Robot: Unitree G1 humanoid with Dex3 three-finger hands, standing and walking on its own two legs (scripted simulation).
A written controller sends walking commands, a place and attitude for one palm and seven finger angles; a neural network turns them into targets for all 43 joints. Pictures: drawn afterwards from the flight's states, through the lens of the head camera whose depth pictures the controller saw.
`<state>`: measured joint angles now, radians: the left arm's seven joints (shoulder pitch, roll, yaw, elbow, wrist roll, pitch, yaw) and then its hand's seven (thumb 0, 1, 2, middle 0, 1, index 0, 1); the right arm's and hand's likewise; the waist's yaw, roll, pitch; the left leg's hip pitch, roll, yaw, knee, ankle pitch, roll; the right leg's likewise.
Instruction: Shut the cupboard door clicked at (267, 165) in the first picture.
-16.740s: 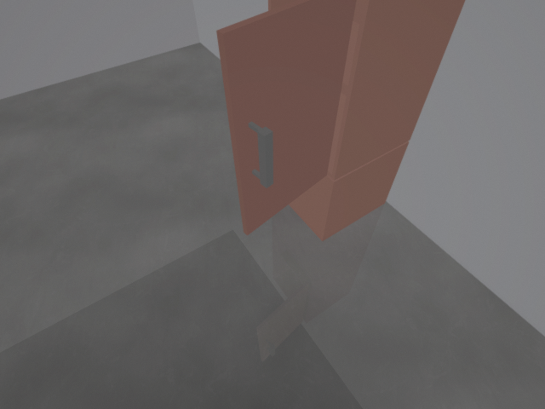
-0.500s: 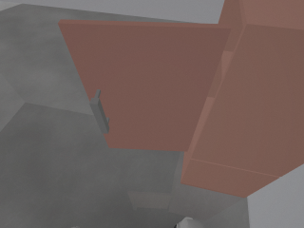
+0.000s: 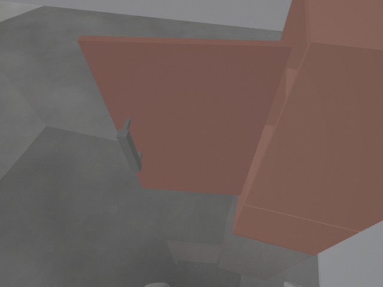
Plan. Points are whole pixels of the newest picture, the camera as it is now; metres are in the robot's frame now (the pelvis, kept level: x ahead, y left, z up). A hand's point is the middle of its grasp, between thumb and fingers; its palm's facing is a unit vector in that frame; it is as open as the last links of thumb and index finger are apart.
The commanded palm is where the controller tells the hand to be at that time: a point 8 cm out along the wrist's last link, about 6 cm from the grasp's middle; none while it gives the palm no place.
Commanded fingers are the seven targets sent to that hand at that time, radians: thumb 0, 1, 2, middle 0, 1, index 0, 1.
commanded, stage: come to a stop and stand still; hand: left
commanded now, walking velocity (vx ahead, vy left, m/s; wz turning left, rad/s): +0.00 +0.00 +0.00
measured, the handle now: (132, 146) +0.44 +0.20 -0.02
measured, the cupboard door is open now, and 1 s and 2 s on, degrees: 100 100 100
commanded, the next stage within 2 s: look again from close up in 0.60 s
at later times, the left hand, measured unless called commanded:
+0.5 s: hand out of the picture -0.03 +0.20 -0.17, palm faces +0.03 -0.98 -0.19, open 7.4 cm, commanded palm none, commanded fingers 0.00 0.90 0.90 -0.20 -0.30 -0.20 -0.30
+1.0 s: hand out of the picture -0.02 +0.20 -0.17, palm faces +0.02 -0.99 -0.16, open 7.4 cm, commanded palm none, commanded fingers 0.00 0.90 0.90 -0.20 -0.30 -0.20 -0.30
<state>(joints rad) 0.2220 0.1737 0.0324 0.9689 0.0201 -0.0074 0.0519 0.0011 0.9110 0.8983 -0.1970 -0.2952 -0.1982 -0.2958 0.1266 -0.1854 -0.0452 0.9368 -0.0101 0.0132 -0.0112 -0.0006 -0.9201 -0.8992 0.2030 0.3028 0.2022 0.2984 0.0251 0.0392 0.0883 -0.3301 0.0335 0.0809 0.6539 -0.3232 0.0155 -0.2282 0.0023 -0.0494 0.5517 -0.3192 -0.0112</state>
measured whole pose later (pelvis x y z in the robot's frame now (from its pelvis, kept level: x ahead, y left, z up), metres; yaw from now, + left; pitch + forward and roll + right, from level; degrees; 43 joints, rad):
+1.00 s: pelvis +0.00 +0.04 +0.01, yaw +0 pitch -1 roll +0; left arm 0.36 0.15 -0.02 1.09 0.01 -0.02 0.05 0.00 0.91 0.90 -0.20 -0.30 -0.20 -0.30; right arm 0.27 -0.15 0.01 1.10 -0.01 -0.01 -0.01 0.02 -0.93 -0.90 0.20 0.30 0.20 0.30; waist 0.01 -0.03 0.02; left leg -0.25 -0.04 0.08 0.45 -0.19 0.07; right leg -0.15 -0.05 -0.02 0.45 -0.28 0.04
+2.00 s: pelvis -0.02 +0.00 -0.11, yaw +2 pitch +17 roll -3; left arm 0.36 0.25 0.14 -0.02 -0.34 -0.42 -0.44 0.01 0.90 0.90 -0.66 -0.80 -0.66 -0.81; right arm 0.12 -0.20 0.02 0.55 0.05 -0.23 -0.05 0.01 -0.90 -0.90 0.20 0.30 0.20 0.30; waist 0.06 0.05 -0.15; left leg -1.08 0.02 -0.03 1.31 -0.52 0.01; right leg -0.96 0.03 -0.13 1.28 -0.61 -0.06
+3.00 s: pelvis -0.01 +0.03 -0.07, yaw +1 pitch +14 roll -4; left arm 0.37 0.27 0.13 0.02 -0.30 -0.32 -0.29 0.01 0.90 0.90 -1.29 -1.49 -1.30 -1.50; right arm 0.27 -0.25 0.02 0.50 0.04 -0.16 -0.03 0.01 -0.90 -0.90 0.20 0.30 0.20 0.30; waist 0.00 0.05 -0.16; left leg -0.91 0.00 0.01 1.14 -0.47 0.06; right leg -0.80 0.02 -0.09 1.09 -0.53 -0.02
